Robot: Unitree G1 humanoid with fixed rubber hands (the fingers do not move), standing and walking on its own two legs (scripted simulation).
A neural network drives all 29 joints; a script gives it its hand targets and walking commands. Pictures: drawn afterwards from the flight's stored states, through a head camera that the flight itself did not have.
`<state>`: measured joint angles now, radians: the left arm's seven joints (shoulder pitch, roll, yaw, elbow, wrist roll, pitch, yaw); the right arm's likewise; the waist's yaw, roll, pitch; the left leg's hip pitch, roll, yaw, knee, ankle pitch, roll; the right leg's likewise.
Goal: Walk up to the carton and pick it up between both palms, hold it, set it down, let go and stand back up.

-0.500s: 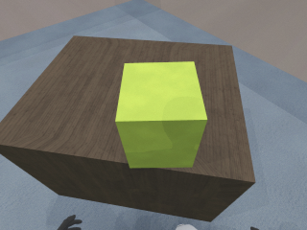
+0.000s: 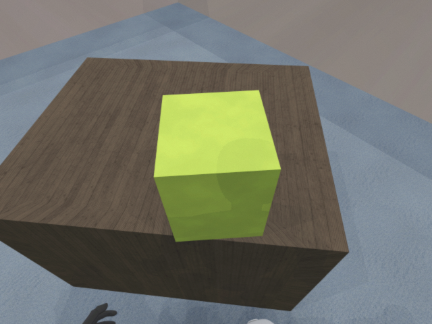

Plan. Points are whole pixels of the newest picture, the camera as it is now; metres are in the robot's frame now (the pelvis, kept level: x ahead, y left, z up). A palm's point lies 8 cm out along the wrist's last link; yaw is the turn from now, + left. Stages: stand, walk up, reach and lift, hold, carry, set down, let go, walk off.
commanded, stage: walk up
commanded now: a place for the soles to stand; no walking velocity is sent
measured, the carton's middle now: (215, 169) +0.42 +0.01 +0.02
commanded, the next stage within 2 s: none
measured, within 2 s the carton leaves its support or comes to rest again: neither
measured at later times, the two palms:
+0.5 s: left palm out of the picture +0.12 +0.17 -0.11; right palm out of the picture +0.00 -0.34 -0.12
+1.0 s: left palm out of the picture +0.05 +0.19 -0.11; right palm out of the picture +0.11 -0.31 -0.10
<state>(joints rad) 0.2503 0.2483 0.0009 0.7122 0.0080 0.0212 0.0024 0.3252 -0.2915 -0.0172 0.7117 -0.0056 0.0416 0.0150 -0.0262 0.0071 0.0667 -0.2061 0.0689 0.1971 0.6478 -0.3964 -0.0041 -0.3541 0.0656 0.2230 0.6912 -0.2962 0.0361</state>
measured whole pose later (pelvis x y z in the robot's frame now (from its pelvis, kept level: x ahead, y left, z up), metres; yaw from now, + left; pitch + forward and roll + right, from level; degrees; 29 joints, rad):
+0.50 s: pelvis +0.00 -0.07 +0.00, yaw -2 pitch -4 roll +0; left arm 0.18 0.21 0.01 0.76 0.03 0.04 0.00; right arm 0.41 -0.28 -0.04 0.77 -0.01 0.04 -0.02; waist 0.00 0.02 0.14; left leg -0.36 0.04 -0.03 1.05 -0.58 -0.01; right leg -0.34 0.02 -0.09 0.67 -0.26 -0.06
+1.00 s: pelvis +0.00 -0.08 +0.01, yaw +8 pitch -2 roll +0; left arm 0.22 0.25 -0.01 0.83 0.00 0.02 -0.01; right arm 0.32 -0.23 -0.03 0.72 0.00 0.00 0.01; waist 0.01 0.01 0.05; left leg -0.26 -0.03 -0.08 0.59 -0.29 -0.01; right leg -0.27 -0.02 -0.09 0.56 -0.26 -0.02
